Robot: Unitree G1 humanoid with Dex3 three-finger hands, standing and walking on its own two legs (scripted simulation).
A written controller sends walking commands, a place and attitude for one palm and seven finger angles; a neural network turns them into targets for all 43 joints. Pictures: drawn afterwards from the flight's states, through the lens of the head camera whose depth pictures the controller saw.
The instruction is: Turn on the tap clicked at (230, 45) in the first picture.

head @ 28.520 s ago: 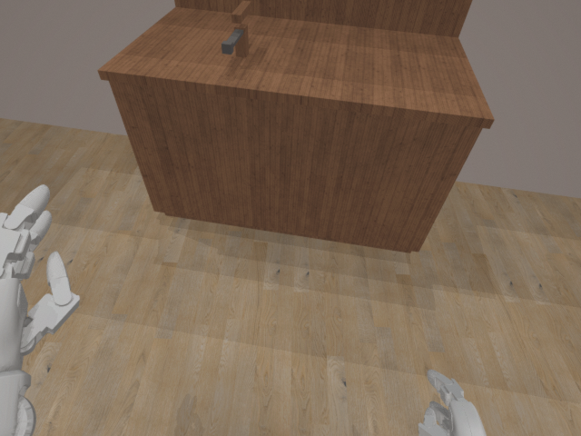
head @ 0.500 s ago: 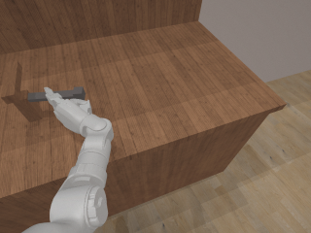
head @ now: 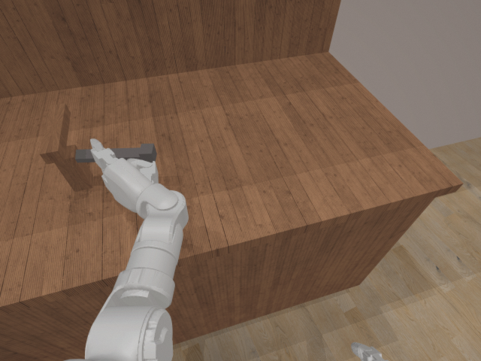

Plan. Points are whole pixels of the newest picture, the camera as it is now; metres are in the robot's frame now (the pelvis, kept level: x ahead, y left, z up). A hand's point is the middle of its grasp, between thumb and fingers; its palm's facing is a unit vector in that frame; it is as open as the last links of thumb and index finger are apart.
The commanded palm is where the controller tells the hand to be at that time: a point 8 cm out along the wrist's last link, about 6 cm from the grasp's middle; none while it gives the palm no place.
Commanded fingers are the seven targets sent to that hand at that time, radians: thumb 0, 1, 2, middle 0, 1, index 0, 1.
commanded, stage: lift the hand up off the lever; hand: left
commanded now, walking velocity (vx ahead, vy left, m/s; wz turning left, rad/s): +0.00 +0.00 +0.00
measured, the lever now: (148, 153) +0.47 +0.20 +0.08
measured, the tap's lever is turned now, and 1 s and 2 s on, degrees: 76 77 77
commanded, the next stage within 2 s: draw the hand back beside the body in 1.58 s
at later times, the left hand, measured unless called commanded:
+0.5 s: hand (157, 161) +0.42 +0.16 +0.11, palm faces +0.80 -0.59 -0.12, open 7.8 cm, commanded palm +0.37 +0.18 +0.12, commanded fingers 0.00 0.90 0.90 -0.15 -0.15 -0.15 -0.15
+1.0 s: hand (145, 155) +0.41 +0.18 +0.13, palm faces +0.79 -0.61 -0.09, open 7.8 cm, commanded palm +0.35 +0.19 +0.14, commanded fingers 0.00 0.90 0.90 -0.15 -0.15 -0.15 -0.15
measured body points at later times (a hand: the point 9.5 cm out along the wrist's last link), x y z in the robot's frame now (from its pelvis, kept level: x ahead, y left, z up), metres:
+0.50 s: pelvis +0.00 -0.01 +0.00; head +0.03 -0.02 +0.45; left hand +0.38 +0.19 +0.11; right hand +0.11 -0.25 -0.13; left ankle -0.01 +0.13 -0.71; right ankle -0.01 -0.09 -0.71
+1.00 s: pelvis +0.01 -0.01 +0.01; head +0.01 -0.02 +0.46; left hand +0.37 +0.20 +0.14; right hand +0.16 -0.24 -0.10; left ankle -0.01 +0.13 -0.71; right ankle -0.01 -0.09 -0.71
